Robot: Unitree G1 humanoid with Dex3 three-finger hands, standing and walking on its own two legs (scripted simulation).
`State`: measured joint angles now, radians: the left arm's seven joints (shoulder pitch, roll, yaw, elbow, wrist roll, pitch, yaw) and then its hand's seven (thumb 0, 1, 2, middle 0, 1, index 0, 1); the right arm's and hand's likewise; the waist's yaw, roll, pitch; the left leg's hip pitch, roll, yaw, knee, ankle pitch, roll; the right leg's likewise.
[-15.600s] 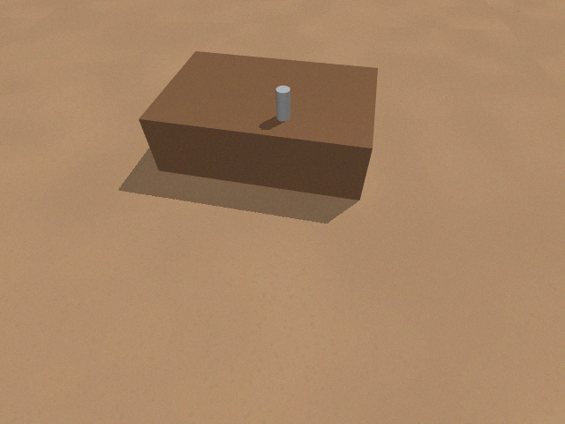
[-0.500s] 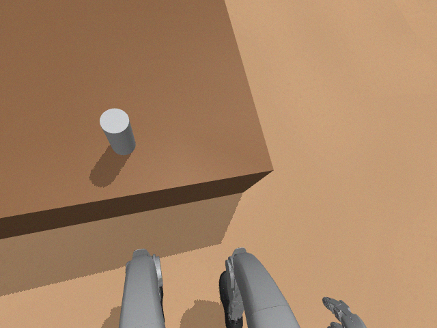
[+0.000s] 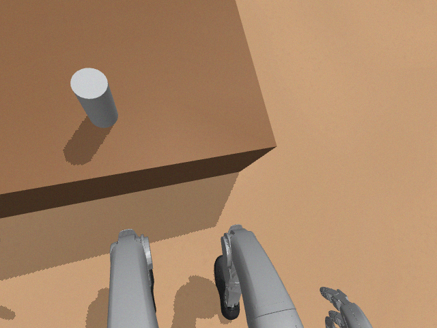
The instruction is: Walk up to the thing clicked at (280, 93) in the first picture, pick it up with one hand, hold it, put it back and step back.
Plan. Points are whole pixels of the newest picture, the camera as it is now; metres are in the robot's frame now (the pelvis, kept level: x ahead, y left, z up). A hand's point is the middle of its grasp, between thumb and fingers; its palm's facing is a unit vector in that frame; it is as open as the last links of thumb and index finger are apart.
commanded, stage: approach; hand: left
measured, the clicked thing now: (97, 101) +0.55 +0.20 -0.17
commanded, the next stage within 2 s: close in in 0.10 s
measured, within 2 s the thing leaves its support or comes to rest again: neither
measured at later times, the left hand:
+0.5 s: hand (74, 99) +0.53 +0.23 -0.12, palm faces +0.19 -0.98 -0.01, open 17.7 cm
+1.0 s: hand (94, 104) +0.53 +0.20 -0.15, palm faces +0.16 -0.99 -0.01, open 17.7 cm
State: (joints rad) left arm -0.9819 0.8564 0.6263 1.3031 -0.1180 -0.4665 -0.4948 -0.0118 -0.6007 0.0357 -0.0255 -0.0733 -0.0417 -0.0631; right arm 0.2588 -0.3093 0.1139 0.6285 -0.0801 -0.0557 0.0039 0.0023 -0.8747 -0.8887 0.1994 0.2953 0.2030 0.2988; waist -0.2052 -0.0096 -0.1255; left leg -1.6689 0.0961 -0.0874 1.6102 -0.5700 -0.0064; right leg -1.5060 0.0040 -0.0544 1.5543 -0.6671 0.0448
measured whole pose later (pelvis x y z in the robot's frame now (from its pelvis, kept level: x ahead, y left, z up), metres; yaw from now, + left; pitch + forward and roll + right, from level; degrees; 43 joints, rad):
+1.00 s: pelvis -0.04 -0.02 -0.15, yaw -4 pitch +36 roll -7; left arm -1.05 0.62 0.50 1.12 -0.01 -0.44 -0.14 -0.02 -0.61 0.00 -0.06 -0.03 -0.07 -0.02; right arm 0.19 -0.27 0.08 0.64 -0.11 0.09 0.06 0.00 -0.94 -0.90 0.20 0.29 0.20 0.30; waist -0.21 0.00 -0.10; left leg -2.13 0.11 -0.15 2.11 -0.62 -0.04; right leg -1.98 0.05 -0.05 2.10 -0.75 0.04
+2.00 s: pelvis -0.04 -0.02 -0.18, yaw -5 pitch +34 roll -7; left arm -1.08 0.66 0.48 1.11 -0.01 -0.42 -0.13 -0.01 -0.30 0.54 -0.82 -0.76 -0.84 -0.75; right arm 0.18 -0.27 0.11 0.64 -0.11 0.11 0.06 0.00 -0.94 -0.90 0.20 0.29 0.20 0.30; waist -0.22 0.00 -0.06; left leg -2.20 0.11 -0.18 2.21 -0.63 -0.04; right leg -2.05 0.06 -0.06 2.20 -0.76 0.04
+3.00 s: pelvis -0.03 -0.02 -0.09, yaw -2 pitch +36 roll -6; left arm -0.99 0.56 0.43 1.00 -0.03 -0.33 -0.13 0.00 -0.29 1.15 -0.77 -1.05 -0.80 -1.05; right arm 0.21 -0.25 0.05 0.64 -0.06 0.07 0.02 0.00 -0.90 -0.90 0.20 0.29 0.20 0.30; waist -0.18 0.03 -0.13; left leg -1.95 0.11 -0.11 1.91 -0.60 -0.03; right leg -1.81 0.03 -0.03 1.90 -0.72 0.04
